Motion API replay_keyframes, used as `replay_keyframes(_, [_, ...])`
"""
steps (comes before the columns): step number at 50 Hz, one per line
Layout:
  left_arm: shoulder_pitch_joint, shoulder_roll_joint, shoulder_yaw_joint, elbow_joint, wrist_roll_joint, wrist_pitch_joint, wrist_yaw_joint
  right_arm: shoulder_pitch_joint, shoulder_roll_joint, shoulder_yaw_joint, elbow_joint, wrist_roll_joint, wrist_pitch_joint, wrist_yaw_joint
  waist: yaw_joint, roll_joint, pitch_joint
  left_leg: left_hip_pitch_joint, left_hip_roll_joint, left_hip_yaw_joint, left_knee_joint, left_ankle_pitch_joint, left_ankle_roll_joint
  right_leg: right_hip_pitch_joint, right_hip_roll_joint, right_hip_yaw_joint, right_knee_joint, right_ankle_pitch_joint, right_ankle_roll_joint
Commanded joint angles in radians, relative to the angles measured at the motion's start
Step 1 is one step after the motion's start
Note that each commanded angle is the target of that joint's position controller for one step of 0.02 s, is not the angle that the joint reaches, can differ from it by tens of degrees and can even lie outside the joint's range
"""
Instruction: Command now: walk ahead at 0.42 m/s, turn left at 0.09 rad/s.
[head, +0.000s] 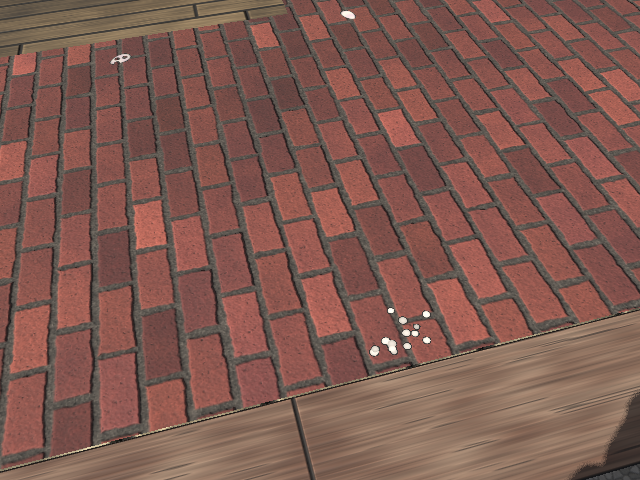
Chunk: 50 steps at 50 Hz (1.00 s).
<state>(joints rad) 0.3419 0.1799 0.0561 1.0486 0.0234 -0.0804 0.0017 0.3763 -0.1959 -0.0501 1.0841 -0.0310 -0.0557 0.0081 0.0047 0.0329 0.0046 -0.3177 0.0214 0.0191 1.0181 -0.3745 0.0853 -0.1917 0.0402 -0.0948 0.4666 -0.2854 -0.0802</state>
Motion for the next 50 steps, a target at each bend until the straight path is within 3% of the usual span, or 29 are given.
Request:
replay_keyframes(1, [0.085, 0.079, 0.003, -0.008, -0.003, -0.014, 0.009, -0.069, -0.028, -0.006, -0.078, -0.003, -0.016, 0.021, -0.003, -0.061, 0.105, -0.353, 0.069, -0.039, 0.079, 0.121, 0.002, 0.165, -0.291, 0.351, -0.345, 0.002, -0.091])
replay_keyframes(5, [0.176, 0.069, -0.011, 0.032, -0.004, -0.032, 0.021, -0.136, -0.023, -0.01, -0.104, 0.004, 0.014, 0.026, -0.004, -0.09, 0.099, -0.41, 0.036, -0.014, 0.048, 0.196, -0.014, 0.211, -0.258, 0.15, -0.324, 0.382, -0.06])
replay_keyframes(9, [0.158, 0.059, -0.024, 0.024, -0.002, -0.038, 0.024, -0.318, -0.001, 0.007, -0.182, 0.008, 0.014, 0.032, 0.01, -0.105, 0.142, -0.367, 0.012, 0.054, -0.196, 0.321, -0.016, 0.147, -0.221, 0.014, -0.34, 0.51, -0.04])
replay_keyframes(12, [0.185, 0.085, -0.022, 0.036, -0.006, -0.043, 0.033, -0.402, -0.005, 0.014, -0.227, 0.009, 0.015, 0.036, 0.022, -0.111, 0.151, -0.271, -0.014, 0.126, -0.357, 0.349, 0.012, 0.169, -0.243, -0.039, -0.326, 0.65, -0.034])
replay_keyframes(15, [0.165, 0.128, -0.011, 0.033, -0.009, -0.042, 0.047, -0.312, -0.048, -0.003, -0.215, 0.006, 0.012, 0.028, -0.035, -0.129, 0.075, -0.137, -0.084, 0.171, -0.39, 0.283, 0.073, 0.265, -0.265, -0.093, -0.138, 1.068, -0.015])
replay_keyframes(17, [0.131, 0.158, 0.001, 0.016, -0.002, -0.027, 0.05, -0.109, -0.09, -0.029, -0.156, 0.002, 0.007, 0.021, -0.121, -0.15, -0.04, 0.057, -0.127, 0.161, -0.414, 0.212, 0.126, 0.265, -0.282, -0.104, 0.162, 1.142, -0.019])
replay_keyframes(18, [0.11, 0.169, 0.006, 0.002, -0.004, -0.022, 0.042, 0.01, -0.124, -0.049, -0.122, -0.009, 0.004, 0.017, -0.184, -0.13, -0.091, 0.224, -0.119, 0.112, -0.497, 0.199, 0.161, 0.166, -0.262, -0.117, 0.39, 0.976, -0.014])
replay_keyframes(19, [0.101, 0.128, 0.001, -0.036, -0.001, -0.022, 0.029, 0.085, -0.209, -0.077, -0.119, -0.016, 0.008, 0.007, -0.199, 0.002, -0.17, 0.407, 0.104, -0.186, -0.529, 0.077, 0.232, -0.045, -0.189, -0.127, 0.748, 0.448, 0.002])
replay_keyframes(20, [0.135, 0.061, -0.005, -0.105, -0.023, -0.026, 0.006, 0.033, -0.272, -0.087, -0.142, -0.007, 0.02, 0.011, -0.103, 0.193, -0.25, 0.623, 0.337, -0.792, -0.699, 0.051, 0.417, -0.435, 0.033, 0.018, 1.067, -0.256, 0.042])
replay_keyframes(21, [0.0, 0.125, 0.003, -0.136, -0.01, -0.037, -0.001, -0.013, -0.241, -0.082, -0.144, 0.015, 0.029, 0.006, -0.115, 0.028, -0.148, 0.554, 0.303, -0.732, -0.783, -0.064, 0.372, -0.572, -0.042, 0.146, 1.061, -0.149, 0.022])
replay_keyframes(22, [-0.058, 0.138, 0.004, -0.165, -0.015, -0.05, -0.006, -0.075, -0.193, -0.068, -0.154, 0.019, 0.027, 0.001, -0.085, -0.025, -0.042, 0.413, 0.285, -0.603, -0.808, -0.012, 0.321, -0.572, -0.091, 0.146, 0.972, -0.044, 0.018])
replay_keyframes(23, [-0.054, 0.131, 0.006, -0.159, -0.014, -0.053, -0.002, -0.112, -0.149, -0.057, -0.156, 0.017, 0.021, 0.0, -0.034, -0.109, 0.014, 0.286, 0.243, -0.509, -0.825, 0.135, 0.274, -0.502, -0.124, 0.142, 0.875, 0.0, 0.024])
replay_keyframes(24, [-0.046, 0.121, 0.006, -0.16, 0.002, -0.038, 0.002, -0.13, -0.13, -0.049, -0.161, 0.021, 0.011, -0.005, 0.001, -0.121, 0.031, 0.195, 0.195, -0.424, -0.823, 0.264, 0.246, -0.432, -0.144, 0.145, 0.812, 0.003, 0.042])
replay_keyframes(26, [-0.022, 0.094, 0.002, -0.167, 0.023, 0.003, -0.002, -0.117, -0.126, -0.041, -0.159, 0.028, -0.011, -0.01, 0.033, -0.084, 0.02, 0.116, 0.133, -0.326, -0.821, 0.407, 0.226, -0.353, -0.156, 0.138, 0.727, -0.01, 0.075])
replay_keyframes(29, [-0.114, 0.096, 0.002, -0.216, 0.027, 0.033, -0.01, -0.054, -0.171, -0.049, -0.155, 0.034, -0.023, -0.011, 0.018, -0.039, 0.04, 0.099, 0.088, -0.274, -0.833, 0.474, 0.203, -0.408, -0.161, 0.102, 0.6, 0.067, 0.114])
replay_keyframes(34, [-0.329, 0.115, 0.001, -0.306, 0.019, 0.042, -0.019, 0.073, -0.172, -0.049, -0.159, 0.031, -0.01, -0.009, -0.069, 0.013, 0.044, 0.236, 0.069, -0.3, -0.807, 0.553, 0.125, -0.531, -0.135, 0.091, 0.39, 0.25, 0.133])
replay_keyframes(40, [-0.489, 0.102, -0.023, -0.376, 0.011, 0.026, -0.036, 0.162, -0.157, -0.037, -0.153, 0.017, -0.01, -0.026, -0.127, 0.042, 0.057, 0.397, 0.087, -0.299, -0.763, 0.698, 0.119, -0.523, -0.081, 0.053, 0.174, 0.289, 0.094])
replay_keyframes(42, [-0.474, 0.114, -0.024, -0.387, 0.006, 0.016, -0.036, 0.149, -0.171, -0.036, -0.155, 0.012, -0.016, -0.033, -0.104, 0.053, 0.057, 0.417, 0.113, -0.302, -0.739, 0.777, 0.108, -0.435, -0.063, 0.055, 0.098, 0.269, 0.059])
replay_keyframes(44, [-0.327, 0.159, -0.006, -0.348, 0.003, 0.007, -0.023, 0.098, -0.206, -0.041, -0.166, 0.01, -0.025, -0.035, -0.027, 0.069, 0.004, 0.401, 0.115, -0.28, -0.629, 1.018, 0.074, -0.218, -0.012, 0.046, 0.049, 0.186, 0.016])
replay_keyframes(45, [-0.186, 0.186, 0.006, -0.306, -0.001, -0.001, -0.011, 0.083, -0.217, -0.042, -0.165, 0.007, -0.029, -0.028, 0.038, 0.053, -0.065, 0.397, 0.089, -0.253, -0.478, 1.082, 0.059, -0.067, 0.009, 0.037, 0.003, 0.184, -0.008])
replay_keyframes(46, [-0.031, 0.217, 0.019, -0.271, 0.01, -0.011, 0.004, 0.07, -0.204, -0.038, -0.173, 0.013, -0.035, -0.022, 0.111, 0.027, -0.155, 0.273, 0.053, -0.228, -0.275, 0.92, 0.047, 0.165, -0.074, 0.109, -0.012, 0.194, -0.042])
replay_keyframes(47, [0.105, 0.307, 0.037, -0.263, 0.037, -0.012, 0.018, 0.123, -0.12, -0.019, -0.209, 0.035, -0.04, -0.015, 0.119, -0.13, -0.311, 0.057, -0.041, -0.16, 0.039, 0.494, 0.02, 0.424, -0.338, 0.443, -0.003, 0.097, -0.112])
replay_keyframes(48, [0.095, 0.329, 0.053, -0.232, 0.023, 0.005, 0.004, 0.237, -0.126, -0.026, -0.189, 0.058, -0.034, -0.015, 0.054, -0.334, -0.373, -0.163, -0.177, -0.117, 0.284, -0.131, -0.004, 0.513, -0.483, 0.86, -0.148, 0.118, -0.236])
replay_keyframes(49, [-0.016, 0.239, 0.037, -0.258, 0.001, 0.014, -0.008, 0.17, -0.177, -0.03, -0.181, 0.02, -0.024, -0.021, 0.023, -0.142, -0.197, -0.253, -0.095, -0.153, 0.335, -0.059, 0.004, 0.365, -0.436, 0.784, -0.18, -0.01, -0.217])
replay_keyframes(50, [-0.09, 0.168, 0.02, -0.268, -0.006, 0.01, -0.012, 0.062, -0.162, -0.025, -0.2, 0.009, -0.024, -0.014, 0.023, -0.044, -0.071, -0.264, -0.059, -0.148, 0.29, 0.016, 0.001, 0.224, -0.387, 0.619, -0.201, 0.013, -0.193])
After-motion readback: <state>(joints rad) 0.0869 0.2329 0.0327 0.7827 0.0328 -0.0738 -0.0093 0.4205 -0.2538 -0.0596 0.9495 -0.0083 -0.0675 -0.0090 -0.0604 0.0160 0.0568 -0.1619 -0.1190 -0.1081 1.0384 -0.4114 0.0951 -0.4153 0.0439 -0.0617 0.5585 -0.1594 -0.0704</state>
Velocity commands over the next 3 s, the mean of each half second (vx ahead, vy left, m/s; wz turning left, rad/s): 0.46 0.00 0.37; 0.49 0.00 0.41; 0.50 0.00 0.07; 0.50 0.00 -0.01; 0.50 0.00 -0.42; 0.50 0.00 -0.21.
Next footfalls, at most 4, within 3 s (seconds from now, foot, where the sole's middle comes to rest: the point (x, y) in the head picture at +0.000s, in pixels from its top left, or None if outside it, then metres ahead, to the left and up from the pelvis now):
0.38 left None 0.35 0.09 -0.78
0.92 right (324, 392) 0.72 0.06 -0.78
1.46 left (204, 332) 0.88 0.35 -0.78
2.02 right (228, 228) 1.23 0.33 -0.78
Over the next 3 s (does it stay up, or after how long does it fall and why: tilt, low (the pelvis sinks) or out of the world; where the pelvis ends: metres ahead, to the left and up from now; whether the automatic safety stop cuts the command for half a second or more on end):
stays up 1.54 0.49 0.00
